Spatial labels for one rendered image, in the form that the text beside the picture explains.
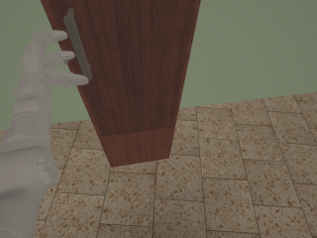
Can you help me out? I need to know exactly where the robot left hand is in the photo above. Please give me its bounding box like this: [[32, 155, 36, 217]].
[[22, 30, 89, 87]]

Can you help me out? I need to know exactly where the cupboard door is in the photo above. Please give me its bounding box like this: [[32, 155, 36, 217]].
[[49, 0, 196, 137]]

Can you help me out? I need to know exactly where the robot left upper arm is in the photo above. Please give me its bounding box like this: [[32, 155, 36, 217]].
[[0, 146, 58, 238]]

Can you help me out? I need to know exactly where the handle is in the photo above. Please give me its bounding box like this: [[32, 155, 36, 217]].
[[63, 8, 92, 80]]

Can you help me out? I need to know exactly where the left robot forearm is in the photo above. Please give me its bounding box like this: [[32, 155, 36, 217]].
[[0, 72, 53, 153]]

